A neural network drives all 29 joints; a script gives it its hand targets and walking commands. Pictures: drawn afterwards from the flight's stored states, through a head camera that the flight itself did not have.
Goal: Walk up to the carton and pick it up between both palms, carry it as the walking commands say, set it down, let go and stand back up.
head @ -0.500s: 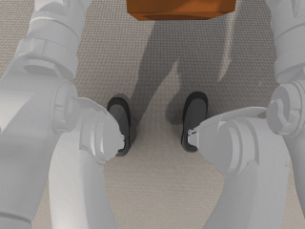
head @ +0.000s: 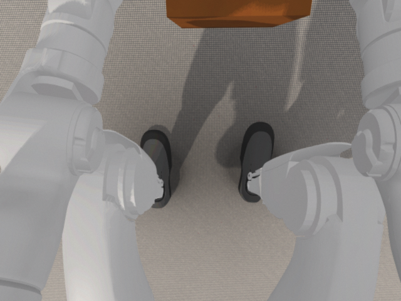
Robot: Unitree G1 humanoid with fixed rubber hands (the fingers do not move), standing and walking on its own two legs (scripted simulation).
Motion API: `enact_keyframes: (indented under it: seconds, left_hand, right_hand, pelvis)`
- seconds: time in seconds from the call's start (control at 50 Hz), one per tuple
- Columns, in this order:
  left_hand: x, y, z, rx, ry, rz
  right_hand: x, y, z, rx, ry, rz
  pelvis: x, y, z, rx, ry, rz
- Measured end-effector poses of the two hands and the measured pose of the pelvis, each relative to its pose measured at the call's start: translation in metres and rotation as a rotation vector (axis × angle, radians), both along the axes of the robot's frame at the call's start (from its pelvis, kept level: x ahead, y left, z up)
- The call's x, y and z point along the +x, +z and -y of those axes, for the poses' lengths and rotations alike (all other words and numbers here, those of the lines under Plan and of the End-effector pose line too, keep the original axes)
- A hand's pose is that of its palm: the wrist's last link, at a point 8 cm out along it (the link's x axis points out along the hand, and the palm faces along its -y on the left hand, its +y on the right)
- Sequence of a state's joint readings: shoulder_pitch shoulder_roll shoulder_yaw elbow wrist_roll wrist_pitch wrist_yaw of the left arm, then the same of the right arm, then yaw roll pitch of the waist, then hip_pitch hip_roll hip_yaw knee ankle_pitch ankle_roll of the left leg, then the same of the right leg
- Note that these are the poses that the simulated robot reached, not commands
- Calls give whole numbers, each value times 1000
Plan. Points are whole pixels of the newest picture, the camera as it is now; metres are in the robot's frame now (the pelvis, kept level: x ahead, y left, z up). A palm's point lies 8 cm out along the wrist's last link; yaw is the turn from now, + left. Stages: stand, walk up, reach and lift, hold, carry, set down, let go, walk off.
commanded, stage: reach and lift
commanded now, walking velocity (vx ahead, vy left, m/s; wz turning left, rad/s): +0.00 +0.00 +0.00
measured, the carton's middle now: out of the picture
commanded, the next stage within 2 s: none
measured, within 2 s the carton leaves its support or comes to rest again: leaves its support in 1.18 s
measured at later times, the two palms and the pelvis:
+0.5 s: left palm out of the picture +0.56 +0.13 -0.19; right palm out of the picture +0.57 -0.16 -0.19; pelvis +0.00 +0.00 +0.00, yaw +0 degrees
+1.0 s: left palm out of the picture +0.56 +0.13 -0.19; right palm out of the picture +0.57 -0.16 -0.19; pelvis +0.00 +0.00 -0.01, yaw +0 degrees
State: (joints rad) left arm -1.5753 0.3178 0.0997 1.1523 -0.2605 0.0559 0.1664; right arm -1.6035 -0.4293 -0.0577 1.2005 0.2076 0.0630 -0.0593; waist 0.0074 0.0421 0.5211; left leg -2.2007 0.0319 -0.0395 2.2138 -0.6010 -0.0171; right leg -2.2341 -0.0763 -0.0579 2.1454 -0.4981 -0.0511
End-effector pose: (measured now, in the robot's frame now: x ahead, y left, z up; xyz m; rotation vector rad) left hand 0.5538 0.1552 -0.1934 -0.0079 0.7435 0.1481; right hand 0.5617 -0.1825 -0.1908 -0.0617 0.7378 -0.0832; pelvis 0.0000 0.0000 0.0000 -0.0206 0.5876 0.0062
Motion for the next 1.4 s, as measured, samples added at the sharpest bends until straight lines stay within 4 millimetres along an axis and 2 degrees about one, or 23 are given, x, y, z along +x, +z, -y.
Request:
enact_keyframes:
  seconds: [0.16, 0.28, 0.46, 1.06, 1.2, 1.4]
  left_hand:
    - [1, 0, 10, -18, -31, 4]
    - [4, 0, 29, -20, -93, 5]
    - [4, 0, 30, 3, -111, 4]
    - [5, 0, 29, -79, -70, -37]
    - [8, 9, 29, -69, -46, -22]
    - [11, 38, 30, -17, -62, 14]
  right_hand:
    - [1, -1, -5, 13, 31, -2]
    - [5, 0, -22, 43, 62, 4]
    - [5, 0, -23, 21, 76, 6]
    - [8, -1, -21, 66, 72, -23]
    - [9, 6, -25, 41, 65, -17]
    - [12, 34, -26, 39, 53, 6]
  pelvis:
    - [0, 0, 0, 0, 0, -1]
    - [2, 1, 0, 0, -1, -4]
    - [2, 1, -2, 3, -4, -5]
    - [3, -8, -2, 11, -5, 16]
    - [0, -9, -3, 13, -7, 26]
    - [-4, -8, -2, 19, -11, 71]
